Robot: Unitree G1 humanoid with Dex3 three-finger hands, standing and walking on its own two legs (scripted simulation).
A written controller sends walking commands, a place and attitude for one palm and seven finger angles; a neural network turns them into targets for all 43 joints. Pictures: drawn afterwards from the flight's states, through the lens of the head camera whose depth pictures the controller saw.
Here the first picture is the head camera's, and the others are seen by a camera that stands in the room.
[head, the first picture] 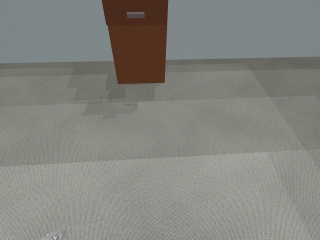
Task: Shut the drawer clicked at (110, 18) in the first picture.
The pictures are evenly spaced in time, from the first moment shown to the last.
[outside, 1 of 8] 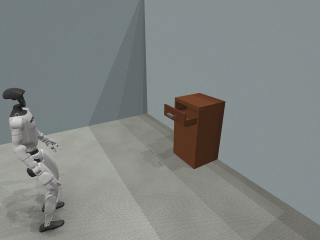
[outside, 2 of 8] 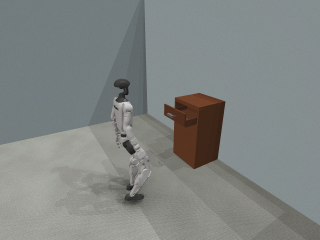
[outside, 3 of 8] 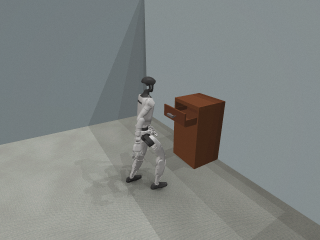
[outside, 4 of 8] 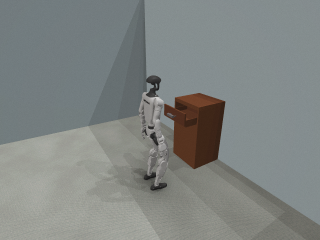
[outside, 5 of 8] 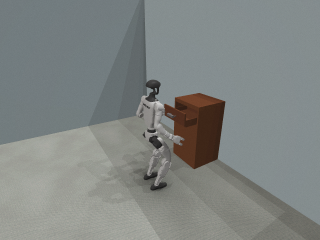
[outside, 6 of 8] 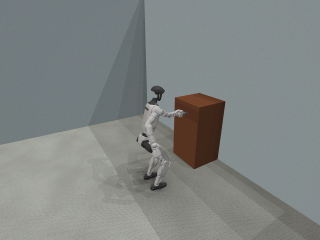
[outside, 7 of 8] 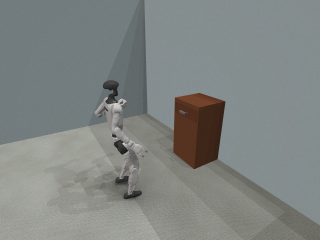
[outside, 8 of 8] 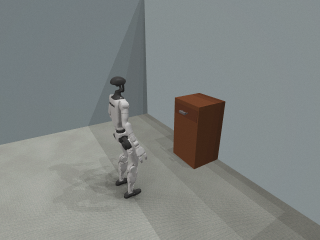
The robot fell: no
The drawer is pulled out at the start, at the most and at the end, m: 0.19 0.19 0.00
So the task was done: yes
